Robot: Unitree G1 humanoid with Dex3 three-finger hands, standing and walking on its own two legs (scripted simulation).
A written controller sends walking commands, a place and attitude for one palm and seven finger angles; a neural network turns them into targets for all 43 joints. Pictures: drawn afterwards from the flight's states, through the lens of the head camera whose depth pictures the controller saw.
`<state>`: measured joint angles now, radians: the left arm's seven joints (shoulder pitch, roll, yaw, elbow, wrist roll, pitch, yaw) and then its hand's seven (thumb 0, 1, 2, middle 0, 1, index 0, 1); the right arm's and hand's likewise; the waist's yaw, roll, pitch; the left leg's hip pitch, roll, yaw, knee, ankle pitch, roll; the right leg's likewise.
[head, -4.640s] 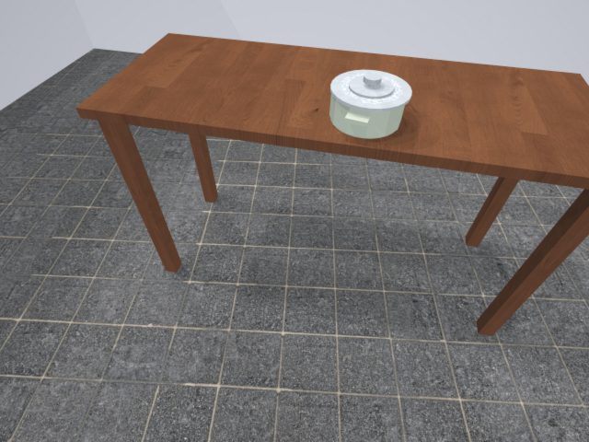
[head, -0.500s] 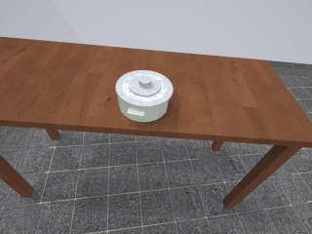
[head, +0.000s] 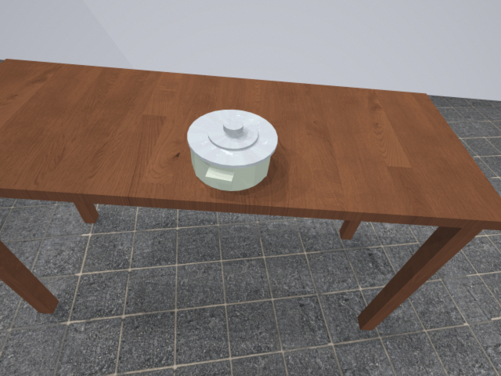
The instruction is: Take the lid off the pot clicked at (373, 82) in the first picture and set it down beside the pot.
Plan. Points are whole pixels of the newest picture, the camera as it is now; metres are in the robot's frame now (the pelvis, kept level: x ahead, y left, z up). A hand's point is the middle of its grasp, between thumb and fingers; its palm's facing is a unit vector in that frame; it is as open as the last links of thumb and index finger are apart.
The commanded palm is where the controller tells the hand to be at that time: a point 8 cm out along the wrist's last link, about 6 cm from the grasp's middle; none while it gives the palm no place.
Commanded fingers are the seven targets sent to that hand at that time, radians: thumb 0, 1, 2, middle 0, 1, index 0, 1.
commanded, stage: shuffle to correct the standing spot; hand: left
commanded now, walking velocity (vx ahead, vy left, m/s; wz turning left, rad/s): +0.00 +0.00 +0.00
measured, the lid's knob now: (233, 126) +0.56 +0.08 +0.11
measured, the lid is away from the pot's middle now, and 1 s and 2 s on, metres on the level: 0.00 0.00 0.00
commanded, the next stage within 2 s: come to a stop and stand still in 0.92 s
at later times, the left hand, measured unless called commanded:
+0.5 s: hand out of the picture -0.06 +0.15 -0.19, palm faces +0.05 -0.99 -0.09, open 7.4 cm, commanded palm none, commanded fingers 0.00 0.90 0.90 -0.20 -0.30 -0.20 -0.30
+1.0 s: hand out of the picture +0.11 +0.13 -0.17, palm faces +0.06 -0.98 -0.20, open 7.2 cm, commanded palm none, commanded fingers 0.00 0.90 0.90 -0.20 -0.30 -0.20 -0.30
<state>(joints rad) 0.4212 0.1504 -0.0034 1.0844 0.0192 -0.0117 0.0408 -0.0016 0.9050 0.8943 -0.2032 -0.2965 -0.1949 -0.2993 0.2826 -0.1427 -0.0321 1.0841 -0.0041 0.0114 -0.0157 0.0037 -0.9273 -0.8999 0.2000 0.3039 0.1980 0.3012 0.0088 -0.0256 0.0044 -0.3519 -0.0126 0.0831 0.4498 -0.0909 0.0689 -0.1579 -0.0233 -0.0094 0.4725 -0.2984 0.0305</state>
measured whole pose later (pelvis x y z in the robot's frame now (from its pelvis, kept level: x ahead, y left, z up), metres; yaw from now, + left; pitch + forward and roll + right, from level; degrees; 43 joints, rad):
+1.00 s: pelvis +0.07 -0.04 +0.00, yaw +0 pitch +1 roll +0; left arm 0.28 0.15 0.05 1.00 0.02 -0.05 0.03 0.00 0.94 0.89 -0.20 -0.30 -0.20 -0.30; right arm 0.30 -0.16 -0.07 1.06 -0.02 0.01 -0.01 0.01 -0.91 -0.90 0.20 0.30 0.20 0.30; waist -0.02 0.00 0.03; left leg -0.48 0.03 0.07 0.93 -0.43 0.01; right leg -0.16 -0.01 -0.07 0.47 -0.32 -0.02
